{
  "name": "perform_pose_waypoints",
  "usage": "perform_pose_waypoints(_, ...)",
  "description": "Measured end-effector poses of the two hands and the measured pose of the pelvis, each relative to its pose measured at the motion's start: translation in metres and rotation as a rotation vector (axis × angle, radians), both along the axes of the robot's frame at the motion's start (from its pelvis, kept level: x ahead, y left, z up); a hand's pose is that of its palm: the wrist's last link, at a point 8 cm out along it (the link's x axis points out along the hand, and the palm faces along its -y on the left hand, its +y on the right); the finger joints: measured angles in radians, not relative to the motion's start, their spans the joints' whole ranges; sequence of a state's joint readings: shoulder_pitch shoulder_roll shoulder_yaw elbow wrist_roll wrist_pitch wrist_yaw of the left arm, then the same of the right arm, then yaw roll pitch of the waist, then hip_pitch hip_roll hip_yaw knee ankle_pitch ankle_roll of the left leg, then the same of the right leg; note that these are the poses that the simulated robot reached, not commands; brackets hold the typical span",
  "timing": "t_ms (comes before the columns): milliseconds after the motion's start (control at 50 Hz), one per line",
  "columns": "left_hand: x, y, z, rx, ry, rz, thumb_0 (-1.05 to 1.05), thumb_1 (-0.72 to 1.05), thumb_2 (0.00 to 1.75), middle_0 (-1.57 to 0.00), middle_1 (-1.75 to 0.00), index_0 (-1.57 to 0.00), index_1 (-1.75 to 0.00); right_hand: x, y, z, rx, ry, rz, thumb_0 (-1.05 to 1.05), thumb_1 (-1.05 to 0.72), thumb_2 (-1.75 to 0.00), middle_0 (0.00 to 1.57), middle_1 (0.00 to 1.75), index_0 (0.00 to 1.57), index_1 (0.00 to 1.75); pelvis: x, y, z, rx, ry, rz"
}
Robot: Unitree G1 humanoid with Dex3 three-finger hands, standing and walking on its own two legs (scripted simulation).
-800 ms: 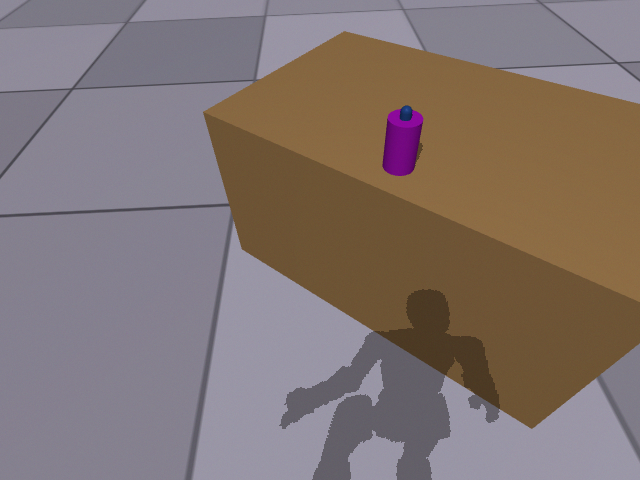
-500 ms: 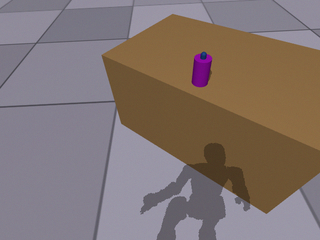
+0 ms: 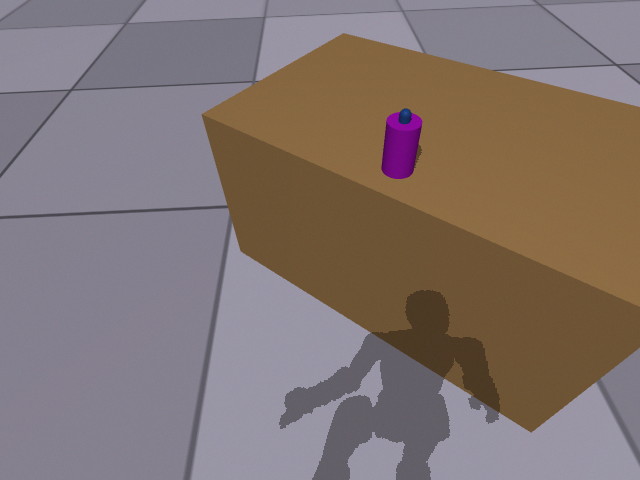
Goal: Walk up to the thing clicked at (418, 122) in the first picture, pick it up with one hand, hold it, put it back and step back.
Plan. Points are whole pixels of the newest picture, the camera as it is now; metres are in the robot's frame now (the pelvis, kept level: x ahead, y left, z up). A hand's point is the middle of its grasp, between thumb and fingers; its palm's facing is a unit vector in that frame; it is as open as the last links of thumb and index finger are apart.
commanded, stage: stand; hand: left
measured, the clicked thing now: (401, 141) +0.83 -0.17 -0.05
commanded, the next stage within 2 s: walk up in 0.32 s
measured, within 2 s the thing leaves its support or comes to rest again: neither
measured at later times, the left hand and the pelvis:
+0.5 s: hand out of the picture +0.09 +0.25 -0.15, palm faces -0.17 -0.92 -0.35, open 7.4 cm; pelvis +0.01 -0.01 -0.01, yaw -8 degrees
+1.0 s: hand (213, 395) +0.30 +0.21 -0.17, palm faces -0.37 -0.84 -0.39, open 7.4 cm; pelvis +0.19 -0.04 -0.04, yaw -22 degrees
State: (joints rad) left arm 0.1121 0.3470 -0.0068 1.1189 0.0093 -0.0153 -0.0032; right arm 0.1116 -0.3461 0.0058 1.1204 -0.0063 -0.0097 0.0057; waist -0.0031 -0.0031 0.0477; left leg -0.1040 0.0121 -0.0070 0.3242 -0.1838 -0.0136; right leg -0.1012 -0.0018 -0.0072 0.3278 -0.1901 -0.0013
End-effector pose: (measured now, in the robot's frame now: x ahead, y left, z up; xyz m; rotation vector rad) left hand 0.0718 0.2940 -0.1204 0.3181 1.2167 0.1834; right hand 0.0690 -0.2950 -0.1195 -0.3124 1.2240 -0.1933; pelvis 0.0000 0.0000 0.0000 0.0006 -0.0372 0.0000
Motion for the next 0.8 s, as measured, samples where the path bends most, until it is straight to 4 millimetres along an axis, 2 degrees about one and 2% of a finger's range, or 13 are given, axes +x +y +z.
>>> perform_pose_waypoints(320,-0.008,0.003,-0.001,0.002,0.021,0.007,0.0,0.9,0.9,-0.2,-0.3,-0.2,-0.3,-0.006,0.001,-0.001,0.001,0.018,0.002,0.01,-0.91,-0.9,0.2,0.3,0.2,0.3,-0.001,0.001,0.0,0.001,0.002,0.001)
perform_pose_waypoints(400,-0.007,0.007,-0.003,-0.001,0.052,-0.034,0.0,0.9,0.9,-0.2,-0.3,-0.2,-0.3,-0.004,-0.009,0.0,0.002,-0.073,-0.043,0.01,-0.9,-0.9,0.2,0.3,0.21,0.3,0.001,0.0,-0.006,0.018,0.005,-0.07)
perform_pose_waypoints(460,0.007,0.006,0.001,0.017,0.088,-0.09,0.0,0.9,0.9,-0.2,-0.3,-0.2,-0.3,-0.013,-0.026,0.003,-0.017,-0.128,-0.1,0.01,-0.9,-0.9,0.2,0.3,0.21,0.3,0.007,-0.007,-0.008,0.026,0.004,-0.118)
perform_pose_waypoints(520,0.03,-0.001,0.008,0.028,0.072,-0.134,0.0,0.91,0.9,-0.2,-0.3,-0.2,-0.3,-0.025,-0.049,0.003,-0.038,-0.109,-0.131,0.01,-0.9,-0.9,0.2,0.3,0.21,0.3,0.018,-0.019,-0.009,0.024,-0.002,-0.158)
perform_pose_waypoints(600,0.064,-0.014,0.011,0.074,0.031,-0.195,0.0,0.9,0.9,-0.2,-0.3,-0.2,-0.3,-0.029,-0.087,-0.011,-0.058,-0.084,-0.174,0.01,-0.9,-0.9,0.2,0.3,0.21,0.3,0.038,-0.042,-0.024,0.024,-0.013,-0.208)
perform_pose_waypoints(640,0.078,-0.019,0.006,0.108,-0.007,-0.203,0.0,0.9,0.9,-0.2,-0.3,-0.2,-0.3,-0.024,-0.104,-0.022,-0.072,-0.07,-0.188,0.01,-0.9,-0.9,0.2,0.3,0.2,0.3,0.047,-0.054,-0.036,-0.002,-0.02,-0.218)
perform_pose_waypoints(680,0.086,-0.027,0.005,0.114,-0.023,-0.199,0.0,0.91,0.9,-0.2,-0.3,-0.2,-0.3,-0.014,-0.111,-0.025,-0.07,-0.061,-0.201,0.01,-0.9,-0.9,0.2,0.3,0.2,0.3,0.056,-0.06,-0.038,-0.014,-0.025,-0.24)
perform_pose_waypoints(800,0.112,-0.05,0.01,0.083,0.009,-0.23,0.0,0.9,0.9,-0.2,-0.3,-0.2,-0.3,0.031,-0.107,-0.009,-0.035,-0.124,-0.197,0.01,-0.91,-0.9,0.2,0.3,0.2,0.3,0.094,-0.064,-0.023,-0.029,-0.022,-0.299)
